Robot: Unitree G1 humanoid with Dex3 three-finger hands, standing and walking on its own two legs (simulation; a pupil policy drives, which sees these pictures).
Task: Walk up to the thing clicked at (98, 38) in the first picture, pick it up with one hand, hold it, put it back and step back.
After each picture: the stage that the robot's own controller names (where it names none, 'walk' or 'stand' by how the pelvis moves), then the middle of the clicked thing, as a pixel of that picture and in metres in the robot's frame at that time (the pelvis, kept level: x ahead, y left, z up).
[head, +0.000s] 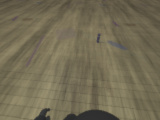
stand; (98, 38) +1.96 -0.14 -0.65
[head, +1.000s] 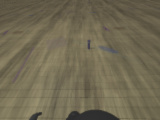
walk; (88, 44) +1.82 +0.24 -0.63
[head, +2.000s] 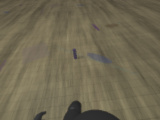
walk; (74, 54) +1.19 +0.43 -0.65
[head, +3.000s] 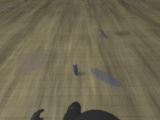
walk; (75, 70) +0.78 +0.29 -0.65
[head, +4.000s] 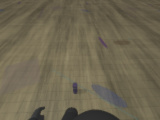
walk; (75, 88) +0.50 +0.19 -0.64
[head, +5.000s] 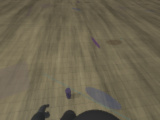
stand; (68, 93) +0.40 +0.23 -0.64
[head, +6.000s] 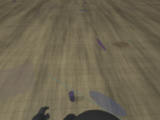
stand; (71, 96) +0.38 +0.19 -0.65
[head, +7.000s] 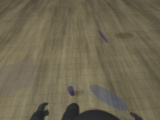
stand; (71, 91) +0.37 +0.23 -0.63
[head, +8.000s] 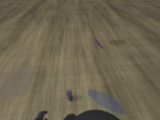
stand; (70, 96) +0.38 +0.23 -0.65
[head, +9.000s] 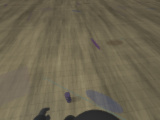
stand; (68, 97) +0.37 +0.25 -0.66
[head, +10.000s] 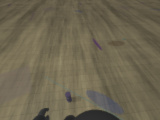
stand; (68, 97) +0.37 +0.24 -0.66
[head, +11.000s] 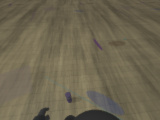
stand; (68, 97) +0.37 +0.24 -0.66
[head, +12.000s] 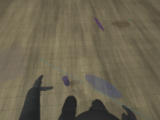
go down; (66, 81) +0.41 +0.24 -0.56
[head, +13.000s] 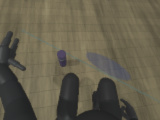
go down; (62, 59) +0.46 +0.25 -0.26
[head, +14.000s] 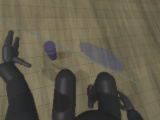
close in; (51, 52) +0.45 +0.27 -0.22
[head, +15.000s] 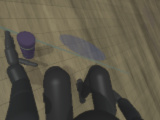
close; (27, 48) +0.44 +0.30 -0.16
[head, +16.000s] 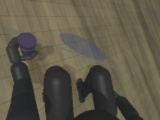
lift; (27, 48) +0.42 +0.30 -0.16
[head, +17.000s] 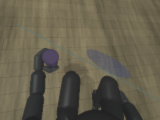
lift; (51, 61) +0.34 +0.28 -0.03
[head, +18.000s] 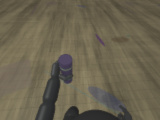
hold; (66, 71) +0.32 +0.16 +0.08
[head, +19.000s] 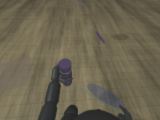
hold; (66, 74) +0.31 +0.17 +0.03
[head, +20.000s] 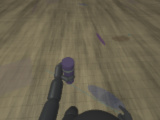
crouch; (68, 72) +0.33 +0.15 +0.04
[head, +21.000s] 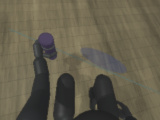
crouch; (49, 49) +0.46 +0.25 -0.05
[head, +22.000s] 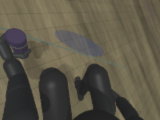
lower; (20, 47) +0.44 +0.30 -0.16
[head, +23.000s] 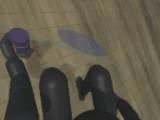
lower; (22, 46) +0.44 +0.31 -0.16
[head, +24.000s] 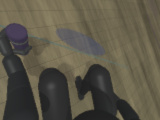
lower; (20, 43) +0.45 +0.31 -0.16
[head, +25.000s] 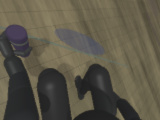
lower; (21, 44) +0.45 +0.30 -0.17
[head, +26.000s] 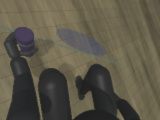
open; (27, 45) +0.45 +0.28 -0.17
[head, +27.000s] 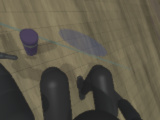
rise; (30, 45) +0.44 +0.28 -0.17
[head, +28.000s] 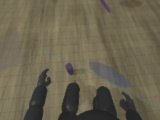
walk; (70, 69) +0.45 +0.21 -0.42
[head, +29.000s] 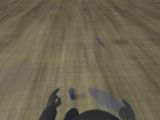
stand; (72, 94) +0.41 +0.19 -0.59
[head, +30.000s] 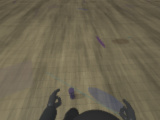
stand; (71, 93) +0.41 +0.20 -0.59
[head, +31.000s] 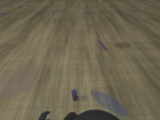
stand; (74, 95) +0.42 +0.18 -0.65
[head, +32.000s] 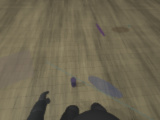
walk; (73, 82) +0.45 +0.16 -0.64
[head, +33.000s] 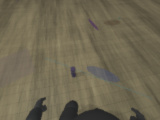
walk; (73, 72) +0.60 +0.22 -0.63
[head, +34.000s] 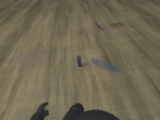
walk; (79, 61) +0.92 +0.27 -0.63
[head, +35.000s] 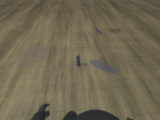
stand; (78, 61) +1.01 +0.24 -0.65
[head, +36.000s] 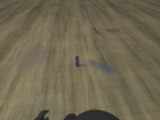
stand; (77, 61) +1.02 +0.25 -0.66
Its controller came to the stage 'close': yes
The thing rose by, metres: 0.68
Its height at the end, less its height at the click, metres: +0.00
